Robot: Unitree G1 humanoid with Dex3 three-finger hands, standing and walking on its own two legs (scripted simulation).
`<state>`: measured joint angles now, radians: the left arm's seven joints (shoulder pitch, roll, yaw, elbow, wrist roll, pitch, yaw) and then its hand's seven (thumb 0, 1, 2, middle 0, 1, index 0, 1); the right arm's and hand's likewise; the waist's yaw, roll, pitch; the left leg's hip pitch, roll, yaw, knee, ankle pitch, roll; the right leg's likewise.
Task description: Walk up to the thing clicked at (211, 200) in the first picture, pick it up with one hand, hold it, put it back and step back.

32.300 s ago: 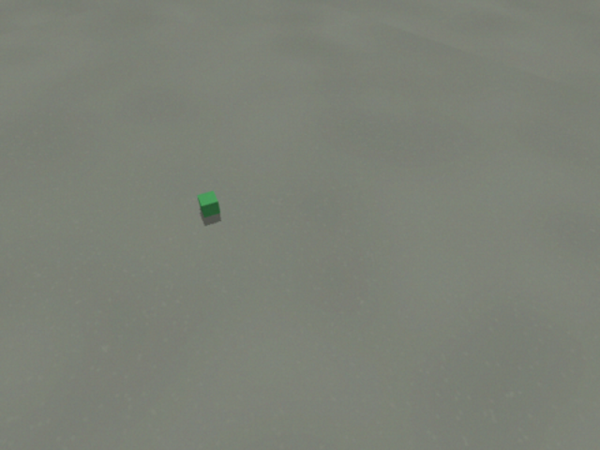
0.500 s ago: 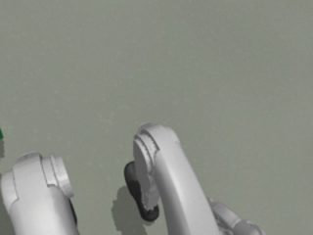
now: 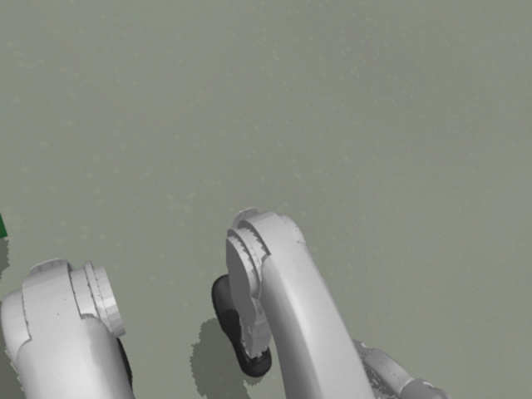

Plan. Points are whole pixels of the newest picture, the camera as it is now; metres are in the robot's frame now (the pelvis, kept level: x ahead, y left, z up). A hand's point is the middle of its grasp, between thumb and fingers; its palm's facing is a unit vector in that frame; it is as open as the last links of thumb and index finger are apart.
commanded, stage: withdraw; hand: left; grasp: from above
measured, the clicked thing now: out of the picture +0.41 +0.31 -0.26
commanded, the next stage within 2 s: home in 0.88 s
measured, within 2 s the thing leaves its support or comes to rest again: neither
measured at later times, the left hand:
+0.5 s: hand out of the picture +0.40 +0.33 -0.05, palm faces -0.41 -0.10 -0.91, open 13.5 cm
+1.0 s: hand out of the picture +0.40 +0.32 -0.12, palm faces -0.38 -0.07 -0.92, open 13.1 cm
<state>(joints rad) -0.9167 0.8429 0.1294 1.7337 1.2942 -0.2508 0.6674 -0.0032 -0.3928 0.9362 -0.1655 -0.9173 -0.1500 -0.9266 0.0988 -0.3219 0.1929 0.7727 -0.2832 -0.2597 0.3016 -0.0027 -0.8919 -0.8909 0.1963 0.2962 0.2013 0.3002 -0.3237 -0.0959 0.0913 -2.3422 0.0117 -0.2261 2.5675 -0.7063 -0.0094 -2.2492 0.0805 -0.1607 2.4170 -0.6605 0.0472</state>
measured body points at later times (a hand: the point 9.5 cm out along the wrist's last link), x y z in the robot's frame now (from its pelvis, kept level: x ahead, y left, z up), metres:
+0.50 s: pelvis +0.00 -0.01 +0.07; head +0.19 +0.04 +0.47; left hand +0.41 +0.33 +0.00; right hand +0.14 -0.26 -0.06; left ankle +0.07 +0.13 -0.26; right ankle +0.11 -0.12 -0.26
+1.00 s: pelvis -0.01 -0.01 +0.04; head +0.20 +0.08 +0.43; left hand +0.42 +0.32 -0.07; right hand +0.07 -0.28 -0.07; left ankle +0.07 +0.13 -0.26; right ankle +0.11 -0.11 -0.26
